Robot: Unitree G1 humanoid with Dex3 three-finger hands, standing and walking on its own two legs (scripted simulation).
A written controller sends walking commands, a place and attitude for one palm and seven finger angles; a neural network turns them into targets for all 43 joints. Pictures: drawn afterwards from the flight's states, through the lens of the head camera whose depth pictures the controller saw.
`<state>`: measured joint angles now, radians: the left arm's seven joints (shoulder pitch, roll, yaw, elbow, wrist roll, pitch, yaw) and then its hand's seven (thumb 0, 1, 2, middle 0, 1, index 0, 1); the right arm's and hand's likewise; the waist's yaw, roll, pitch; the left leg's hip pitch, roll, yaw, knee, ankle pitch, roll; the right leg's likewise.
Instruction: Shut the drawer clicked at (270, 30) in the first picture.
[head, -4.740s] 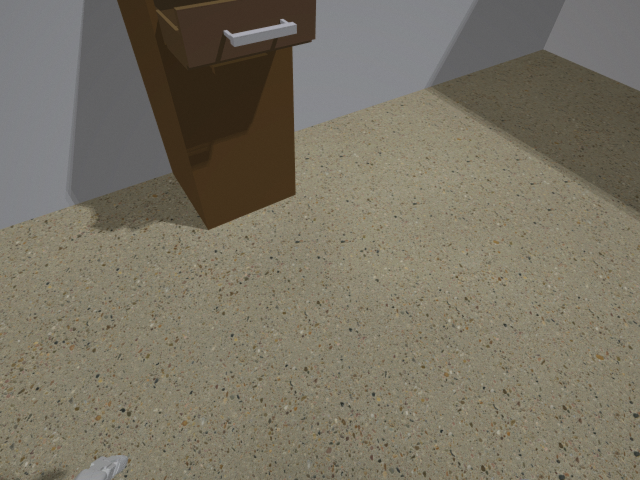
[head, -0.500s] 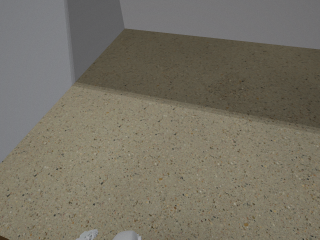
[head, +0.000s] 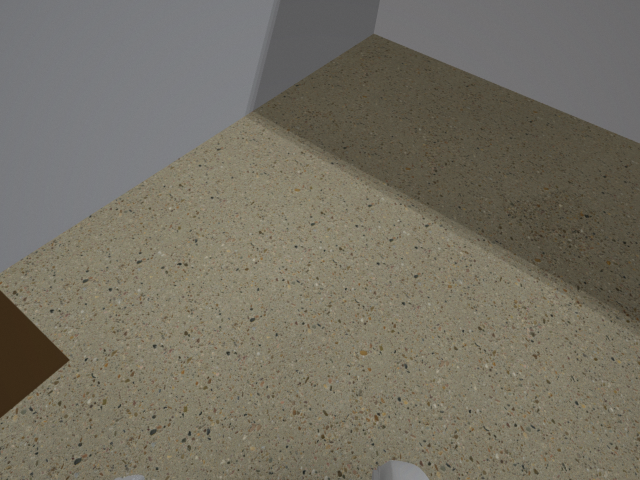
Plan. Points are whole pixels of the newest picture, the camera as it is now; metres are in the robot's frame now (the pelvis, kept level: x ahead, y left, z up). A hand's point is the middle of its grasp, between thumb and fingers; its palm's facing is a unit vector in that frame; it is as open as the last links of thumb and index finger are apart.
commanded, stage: turn to face it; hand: left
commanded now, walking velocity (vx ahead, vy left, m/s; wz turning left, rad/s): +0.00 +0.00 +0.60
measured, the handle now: out of the picture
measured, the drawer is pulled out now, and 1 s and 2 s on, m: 0.18 0.18 0.18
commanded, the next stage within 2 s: take the last steps up to it in 1.40 s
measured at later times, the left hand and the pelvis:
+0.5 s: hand out of the picture +0.01 +0.14 -0.14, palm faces +0.31 -0.91 -0.28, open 7.4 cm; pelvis -0.02 -0.07 +0.00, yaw +19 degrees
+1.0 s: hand out of the picture -0.11 +0.21 -0.17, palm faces +0.61 -0.75 -0.27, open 7.4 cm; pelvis -0.04 -0.02 +0.00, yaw +36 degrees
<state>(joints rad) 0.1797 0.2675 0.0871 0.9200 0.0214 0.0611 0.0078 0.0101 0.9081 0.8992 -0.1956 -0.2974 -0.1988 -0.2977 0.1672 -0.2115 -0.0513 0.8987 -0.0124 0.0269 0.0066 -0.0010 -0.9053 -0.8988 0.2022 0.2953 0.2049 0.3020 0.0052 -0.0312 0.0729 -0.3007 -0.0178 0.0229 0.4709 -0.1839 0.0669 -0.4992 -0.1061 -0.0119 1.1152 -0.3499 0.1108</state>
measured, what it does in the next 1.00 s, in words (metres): steps on the spot, turning left: right foot, then left foot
